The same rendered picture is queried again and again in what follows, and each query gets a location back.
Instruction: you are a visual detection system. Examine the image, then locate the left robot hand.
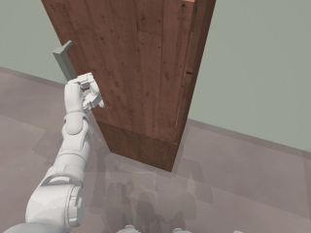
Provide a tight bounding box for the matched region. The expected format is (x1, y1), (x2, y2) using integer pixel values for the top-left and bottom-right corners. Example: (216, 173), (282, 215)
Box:
(64, 73), (105, 115)

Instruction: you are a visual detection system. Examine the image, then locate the handle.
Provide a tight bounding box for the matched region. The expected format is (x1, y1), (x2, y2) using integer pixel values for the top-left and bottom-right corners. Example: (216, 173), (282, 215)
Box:
(52, 40), (78, 82)

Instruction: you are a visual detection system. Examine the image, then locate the robot left shin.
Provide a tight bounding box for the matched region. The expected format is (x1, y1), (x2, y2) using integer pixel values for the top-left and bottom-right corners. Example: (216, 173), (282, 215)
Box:
(125, 225), (135, 229)

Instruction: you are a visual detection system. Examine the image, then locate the cupboard door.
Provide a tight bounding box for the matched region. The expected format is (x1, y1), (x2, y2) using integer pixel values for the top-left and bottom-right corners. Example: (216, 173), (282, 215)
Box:
(41, 0), (196, 144)

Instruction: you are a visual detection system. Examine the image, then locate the left robot upper arm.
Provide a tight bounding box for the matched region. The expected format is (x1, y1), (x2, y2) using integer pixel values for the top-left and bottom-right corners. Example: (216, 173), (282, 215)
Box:
(3, 184), (85, 233)

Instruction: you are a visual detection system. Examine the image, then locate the left robot forearm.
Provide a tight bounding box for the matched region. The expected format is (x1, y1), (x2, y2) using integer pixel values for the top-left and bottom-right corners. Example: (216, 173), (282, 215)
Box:
(25, 112), (92, 222)

